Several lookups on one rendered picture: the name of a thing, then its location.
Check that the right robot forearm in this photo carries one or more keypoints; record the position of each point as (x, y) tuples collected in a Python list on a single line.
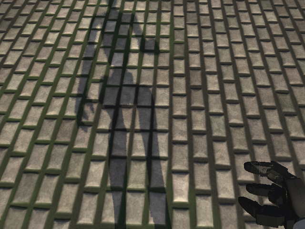
[(300, 224)]

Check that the robot right hand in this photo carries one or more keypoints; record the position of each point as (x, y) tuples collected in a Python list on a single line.
[(289, 200)]

